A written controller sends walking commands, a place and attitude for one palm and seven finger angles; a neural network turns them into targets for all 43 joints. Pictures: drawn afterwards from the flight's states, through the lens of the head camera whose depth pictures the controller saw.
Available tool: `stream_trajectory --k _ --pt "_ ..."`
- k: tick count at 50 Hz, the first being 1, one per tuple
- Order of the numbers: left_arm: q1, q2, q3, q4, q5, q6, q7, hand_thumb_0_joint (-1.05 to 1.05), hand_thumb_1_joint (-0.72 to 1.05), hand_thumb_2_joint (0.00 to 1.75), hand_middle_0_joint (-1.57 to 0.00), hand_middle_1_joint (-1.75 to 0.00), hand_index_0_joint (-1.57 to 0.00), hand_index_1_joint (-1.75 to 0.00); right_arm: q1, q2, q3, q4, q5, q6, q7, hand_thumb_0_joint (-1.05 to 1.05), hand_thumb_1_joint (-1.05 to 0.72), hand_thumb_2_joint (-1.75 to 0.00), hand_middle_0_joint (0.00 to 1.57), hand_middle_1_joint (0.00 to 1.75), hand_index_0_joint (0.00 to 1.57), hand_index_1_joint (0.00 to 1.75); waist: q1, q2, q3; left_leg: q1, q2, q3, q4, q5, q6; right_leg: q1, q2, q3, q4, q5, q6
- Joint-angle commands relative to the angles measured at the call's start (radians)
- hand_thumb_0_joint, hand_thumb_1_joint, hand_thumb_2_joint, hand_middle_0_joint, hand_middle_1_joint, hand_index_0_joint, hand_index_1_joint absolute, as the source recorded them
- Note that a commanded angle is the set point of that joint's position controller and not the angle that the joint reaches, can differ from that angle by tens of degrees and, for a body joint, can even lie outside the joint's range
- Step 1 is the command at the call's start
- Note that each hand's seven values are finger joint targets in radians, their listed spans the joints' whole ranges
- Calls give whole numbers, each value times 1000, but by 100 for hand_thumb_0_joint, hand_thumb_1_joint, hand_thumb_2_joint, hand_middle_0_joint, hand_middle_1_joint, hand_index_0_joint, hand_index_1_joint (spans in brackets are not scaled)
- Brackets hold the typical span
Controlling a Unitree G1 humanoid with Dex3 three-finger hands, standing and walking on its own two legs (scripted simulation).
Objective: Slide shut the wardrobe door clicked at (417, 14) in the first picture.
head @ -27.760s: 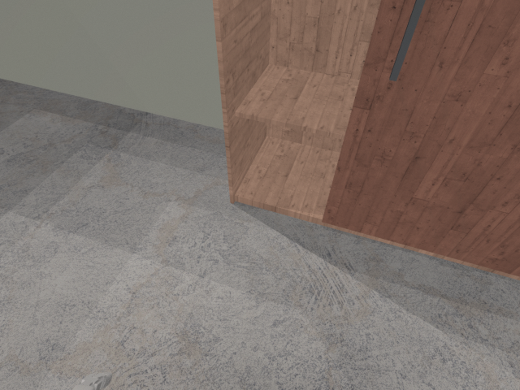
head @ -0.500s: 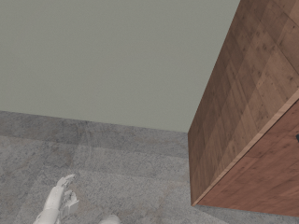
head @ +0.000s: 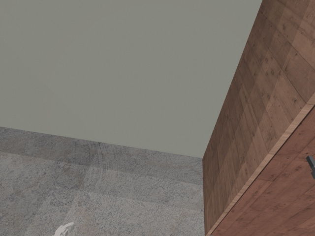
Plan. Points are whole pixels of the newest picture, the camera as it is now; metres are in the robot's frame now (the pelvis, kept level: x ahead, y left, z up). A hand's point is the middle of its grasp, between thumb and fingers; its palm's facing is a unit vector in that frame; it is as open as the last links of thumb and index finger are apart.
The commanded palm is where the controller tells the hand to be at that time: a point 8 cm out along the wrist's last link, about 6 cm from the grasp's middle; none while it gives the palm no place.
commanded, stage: stop walking and hold the door there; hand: right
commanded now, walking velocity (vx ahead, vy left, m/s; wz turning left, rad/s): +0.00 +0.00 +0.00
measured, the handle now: out of the picture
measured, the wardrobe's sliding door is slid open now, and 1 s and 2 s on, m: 0.00 0.00 0.00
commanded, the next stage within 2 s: loosen the grip on the handle in 1.74 s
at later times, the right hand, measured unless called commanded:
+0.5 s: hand out of the picture +0.28 -0.38 +0.14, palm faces +0.58 +0.76 -0.30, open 5.7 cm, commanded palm +0.23 -0.40 +0.13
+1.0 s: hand out of the picture +0.28 -0.37 +0.14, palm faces +0.44 +0.88 -0.18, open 5.4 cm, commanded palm +0.24 -0.40 +0.13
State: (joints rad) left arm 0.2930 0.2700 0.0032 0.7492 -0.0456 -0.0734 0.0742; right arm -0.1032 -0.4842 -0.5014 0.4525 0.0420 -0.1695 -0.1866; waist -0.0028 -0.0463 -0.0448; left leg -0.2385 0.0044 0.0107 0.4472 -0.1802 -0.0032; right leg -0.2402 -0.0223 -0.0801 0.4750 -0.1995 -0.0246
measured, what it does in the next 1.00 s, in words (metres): steps to the right: left foot, then right foot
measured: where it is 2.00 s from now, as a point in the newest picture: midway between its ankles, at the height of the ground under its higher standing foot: outside the picture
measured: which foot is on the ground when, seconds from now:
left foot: down 0.00-0.52, up 0.54-0.68, down 0.70-0.86, up 0.88-1.00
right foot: down 0.00-0.72, up 0.74-0.80, down 0.82-1.00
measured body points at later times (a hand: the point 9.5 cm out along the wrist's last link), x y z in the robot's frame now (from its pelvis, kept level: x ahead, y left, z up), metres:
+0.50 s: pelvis -0.02 -0.05 -0.01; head +0.00 -0.04 +0.44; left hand +0.17 +0.21 -0.11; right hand +0.25 -0.41 +0.15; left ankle +0.05 +0.12 -0.74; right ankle +0.01 -0.16 -0.74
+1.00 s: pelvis -0.05 -0.11 +0.00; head -0.05 -0.11 +0.45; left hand +0.07 +0.13 -0.11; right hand +0.25 -0.42 +0.15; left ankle -0.04 +0.03 -0.71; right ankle -0.01 -0.18 -0.74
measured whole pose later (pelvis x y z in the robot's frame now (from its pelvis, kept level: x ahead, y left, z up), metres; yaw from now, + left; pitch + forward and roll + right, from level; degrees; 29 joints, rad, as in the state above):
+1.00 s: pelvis -0.05 -0.11 +0.00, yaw -2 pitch -2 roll +2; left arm 0.25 0.22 -0.03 0.74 -0.03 -0.03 0.09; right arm -0.20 -0.35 -0.26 0.27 0.06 -0.18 -0.15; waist 0.00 -0.02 0.04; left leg -0.29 -0.01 0.00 0.68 -0.40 0.00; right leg -0.23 0.02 -0.04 0.42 -0.16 -0.07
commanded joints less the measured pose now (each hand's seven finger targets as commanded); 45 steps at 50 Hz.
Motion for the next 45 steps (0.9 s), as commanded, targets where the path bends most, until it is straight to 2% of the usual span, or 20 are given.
stream_trajectory --k 1,9,13,18,20,21,24,26,27,30,33,34,35,36,37,38,40,42,43,45 --pt "-124 137 41 -164 -8 -53 11 0 90 90 -20 -30 -20 -30 -204 -230 30 -137 -35 -36 18 0 -90 -90 45 140 45 140 11 -22 -4 -35 46 -83 -83 -145 18 -27 -124 172 -216 -271 -27" --pt "-142 133 44 -185 -7 -45 14 0 90 90 -20 -30 -20 -30 -192 -189 70 -157 -34 -38 24 0 -90 -90 45 140 45 140 2 16 -8 -20 85 -124 -126 -49 27 -6 -81 106 -131 -92 -11" --pt "-143 133 61 -188 -7 -22 4 0 90 90 -20 -30 -20 -30 -182 -228 41 -156 -32 -38 21 0 -90 -90 45 140 45 140 1 103 -52 -14 241 -257 -140 148 85 -18 -39 94 63 10 14" --pt "-162 130 60 -197 -16 -7 -4 0 90 90 -20 -30 -20 -30 -206 -218 34 -176 -20 -33 34 0 -90 -90 45 140 45 140 -8 244 -101 67 414 -272 -57 448 156 -142 -43 180 258 -213 21" --pt "-162 131 57 -183 -10 3 2 0 90 90 -20 -30 -20 -30 -206 -259 -9 -192 -27 -34 28 0 -90 -90 45 140 45 140 8 216 -114 37 393 -196 2 457 116 -71 -59 165 144 -153 23" --pt "-173 114 49 -184 -10 11 4 0 90 90 -20 -30 -20 -30 -215 -215 35 -216 -27 -35 32 0 -90 -90 45 140 45 140 20 197 -118 14 355 -138 46 416 84 -13 -46 134 51 -56 26" --pt "-212 126 58 -213 -10 18 17 0 90 90 -20 -30 -20 -30 -247 -177 83 -342 -15 -56 39 0 -90 -90 45 140 45 140 -1 -60 -124 -71 155 -11 192 190 -8 75 -136 148 -39 325 -16" --pt "-204 102 41 -237 -11 19 10 0 90 90 -20 -30 -20 -30 -279 -117 145 -380 -16 -71 51 0 -90 -90 45 140 45 140 0 -208 -107 -90 72 62 384 -236 -22 -3 -206 232 -136 274 -89" --pt "-225 91 35 -238 -5 10 11 0 90 90 -20 -30 -20 -30 -304 -92 172 -412 -14 -74 55 0 -90 -90 45 140 45 140 -2 -218 -84 -104 58 64 460 -328 -23 -22 -222 244 -154 270 -128" --pt "-172 119 53 -209 -11 -11 0 0 90 90 -20 -30 -20 -30 -259 -126 121 -361 -5 -57 49 0 -90 -90 45 140 45 140 -10 -83 -108 -79 58 75 351 -279 -20 39 -185 198 -82 297 -126" --pt "-189 102 31 -214 -3 -21 -3 0 90 90 -20 -30 -20 -30 -303 -84 173 -355 -3 -33 57 0 -90 -90 45 140 45 140 -9 24 -117 54 58 49 15 -155 -7 7 -153 204 -55 -1 -68" --pt "-184 90 24 -208 4 -17 -3 0 90 90 -20 -30 -20 -30 -302 -115 155 -325 -10 -28 57 0 -90 -90 45 140 45 140 -2 117 -111 81 137 -74 -117 -150 37 -34 -87 154 15 -139 -27" --pt "-183 89 23 -211 10 -12 -4 0 90 90 -20 -30 -20 -30 -322 -144 146 -299 -11 -19 57 0 -90 -90 45 140 45 140 18 229 -69 32 268 -288 -190 -227 110 -91 -19 104 116 -197 14" --pt "-185 93 15 -202 14 -11 -3 0 90 90 -20 -30 -20 -30 -370 -144 148 -291 -5 -21 56 0 -90 -90 45 140 45 140 20 211 -25 -22 345 -336 -230 -239 161 -98 -1 105 200 -155 31" --pt "-172 107 31 -183 4 -10 -6 0 90 90 -20 -30 -20 -30 -370 -159 117 -267 -3 -19 53 0 -90 -90 45 140 45 140 13 265 -60 -31 333 -309 -224 -285 167 -96 -1 125 258 -177 28" --pt "-179 95 23 -187 4 -12 -6 0 90 90 -20 -30 -20 -30 -399 -73 189 -299 1 -20 60 0 -90 -90 45 140 45 140 14 264 -77 -3 297 -241 -176 -226 154 -76 -12 130 196 -163 18" --pt "-168 94 11 -165 12 -16 5 0 90 90 -20 -30 -20 -30 -403 -76 185 -302 -3 -33 54 0 -90 -90 45 140 45 140 32 160 -122 -50 190 -83 -50 -203 78 101 -30 108 -19 -52 2" --pt "-179 115 17 -177 15 -12 13 0 90 90 -20 -30 -20 -30 -387 -31 242 -343 -2 -41 57 0 -90 -90 45 140 45 140 30 -133 -129 -146 33 23 174 -212 4 194 -180 344 -182 -115 -51" --pt "-179 101 13 -181 11 -6 13 0 90 90 -20 -30 -20 -30 -365 -39 236 -335 -3 -41 54 0 -90 -90 45 140 45 140 23 -177 -117 -175 2 -1 248 -279 2 180 -253 466 -272 -245 -87" --pt "-189 75 -2 -178 16 -14 18 0 90 90 -20 -30 -20 -30 -406 -9 274 -368 -6 -39 52 0 -90 -90 45 140 45 140 34 -119 -58 -223 17 -49 330 -279 8 149 -290 535 -343 -372 -104"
